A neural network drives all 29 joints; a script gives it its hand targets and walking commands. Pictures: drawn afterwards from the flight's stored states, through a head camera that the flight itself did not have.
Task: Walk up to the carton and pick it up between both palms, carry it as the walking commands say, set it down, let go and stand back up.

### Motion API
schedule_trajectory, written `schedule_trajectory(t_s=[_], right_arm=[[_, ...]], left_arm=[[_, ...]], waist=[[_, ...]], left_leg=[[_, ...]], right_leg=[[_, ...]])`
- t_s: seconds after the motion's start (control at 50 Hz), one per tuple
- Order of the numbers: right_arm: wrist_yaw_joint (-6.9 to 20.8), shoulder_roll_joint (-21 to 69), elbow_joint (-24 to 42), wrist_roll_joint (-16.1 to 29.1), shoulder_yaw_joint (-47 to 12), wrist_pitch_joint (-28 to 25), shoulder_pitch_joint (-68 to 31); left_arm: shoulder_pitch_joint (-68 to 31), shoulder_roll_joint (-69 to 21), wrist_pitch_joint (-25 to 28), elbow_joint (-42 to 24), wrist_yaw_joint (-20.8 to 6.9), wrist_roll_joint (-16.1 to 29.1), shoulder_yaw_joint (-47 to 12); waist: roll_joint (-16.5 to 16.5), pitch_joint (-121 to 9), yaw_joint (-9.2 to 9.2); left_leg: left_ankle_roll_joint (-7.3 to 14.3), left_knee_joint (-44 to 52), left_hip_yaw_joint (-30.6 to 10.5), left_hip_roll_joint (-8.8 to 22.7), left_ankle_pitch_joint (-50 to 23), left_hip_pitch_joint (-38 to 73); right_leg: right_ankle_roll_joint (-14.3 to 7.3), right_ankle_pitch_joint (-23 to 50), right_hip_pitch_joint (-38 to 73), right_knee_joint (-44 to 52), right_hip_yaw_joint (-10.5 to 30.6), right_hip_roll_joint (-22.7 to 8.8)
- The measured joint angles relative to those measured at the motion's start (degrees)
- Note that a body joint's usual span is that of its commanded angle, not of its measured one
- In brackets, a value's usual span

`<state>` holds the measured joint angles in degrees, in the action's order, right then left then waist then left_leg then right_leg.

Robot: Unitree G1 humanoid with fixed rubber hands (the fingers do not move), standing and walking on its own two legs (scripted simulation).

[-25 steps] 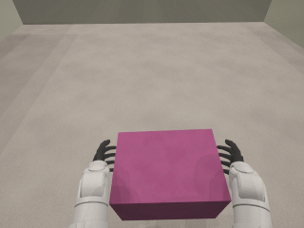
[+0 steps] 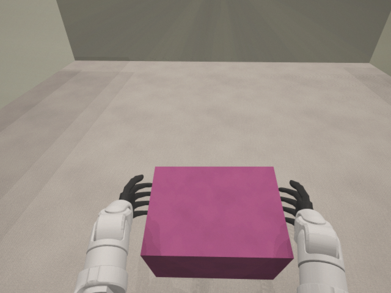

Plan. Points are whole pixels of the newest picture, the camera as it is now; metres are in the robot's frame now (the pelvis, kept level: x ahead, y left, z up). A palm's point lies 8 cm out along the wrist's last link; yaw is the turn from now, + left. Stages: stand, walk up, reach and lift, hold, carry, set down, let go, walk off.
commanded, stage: hold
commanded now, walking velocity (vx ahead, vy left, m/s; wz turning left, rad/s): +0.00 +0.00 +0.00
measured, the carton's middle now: (213, 222) +0.32 -0.03 -0.02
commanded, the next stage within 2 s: set down in 0.40 s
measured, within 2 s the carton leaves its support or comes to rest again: neither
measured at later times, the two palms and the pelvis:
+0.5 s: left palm (132, 215) +0.30 +0.15 +0.04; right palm (309, 235) +0.23 -0.21 +0.05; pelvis -0.01 +0.02 +0.00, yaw -1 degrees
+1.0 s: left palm (142, 228) +0.33 +0.14 -0.04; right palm (299, 244) +0.26 -0.22 -0.03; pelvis -0.01 +0.00 -0.01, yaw -1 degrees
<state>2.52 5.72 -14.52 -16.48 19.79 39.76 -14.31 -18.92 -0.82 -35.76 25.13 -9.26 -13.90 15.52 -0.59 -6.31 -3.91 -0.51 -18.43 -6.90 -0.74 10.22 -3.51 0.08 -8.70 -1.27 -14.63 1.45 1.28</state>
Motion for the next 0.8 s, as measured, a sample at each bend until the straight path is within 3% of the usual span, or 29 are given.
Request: schedule_trajectory(t_s=[0.1,0.26,0.4,0.52,0.6,0.8], right_arm=[[-2.19,2.00,6.20,0.55,-0.94,0.80,4.90],[-1.46,0.64,7.91,1.98,-1.22,1.02,5.98],[0.97,-0.67,4.48,1.41,-0.07,0.44,3.33],[2.60,0.78,0.61,-1.89,2.67,-0.14,1.25],[2.32,0.36,0.15,-1.47,2.90,-1.57,1.53],[1.66,-0.30,-2.94,0.13,2.09,-6.48,1.34]], left_arm=[[4.48,-0.14,-0.33,-4.64,2.14,2.84,-3.29],[7.23,-2.80,-0.98,-8.25,5.99,2.90,-4.38],[4.75,-3.89,-1.60,-6.65,5.34,0.90,-1.92],[0.96,-3.42,-0.42,-0.25,3.46,-1.93,1.14],[-1.03,-3.82,1.76,2.69,3.78,-2.58,2.09],[0.01,-3.39,5.72,2.62,4.61,-2.23,1.63]], waist=[[0.38,0.85,-0.17],[1.20,0.81,-0.75],[1.03,0.78,-0.68],[0.75,2.55,-3.67],[0.77,3.98,-3.30],[1.17,3.04,-2.12]], left_leg=[[0.40,1.47,-0.93,-0.72,-0.79,0.15],[1.18,1.86,0.38,-1.26,-1.19,-0.32],[1.69,1.60,1.87,-1.55,-1.33,-0.21],[1.86,0.53,1.65,-2.22,-1.14,-0.25],[1.79,-1.06,2.44,-2.12,-0.40,-2.09],[0.94,-3.94,2.76,-1.47,1.14,-8.64]], right_leg=[[0.45,0.73,0.89,2.24,-0.82,-0.74],[1.18,1.66,0.22,3.04,0.65,-1.32],[1.62,1.52,-0.71,1.47,2.23,-1.57],[1.51,-0.07,-1.60,-1.74,2.10,-2.00],[1.66,-0.98,-4.21,-4.39,2.93,-1.74],[0.93,-2.80,-11.55,-8.51,3.30,-0.77]])
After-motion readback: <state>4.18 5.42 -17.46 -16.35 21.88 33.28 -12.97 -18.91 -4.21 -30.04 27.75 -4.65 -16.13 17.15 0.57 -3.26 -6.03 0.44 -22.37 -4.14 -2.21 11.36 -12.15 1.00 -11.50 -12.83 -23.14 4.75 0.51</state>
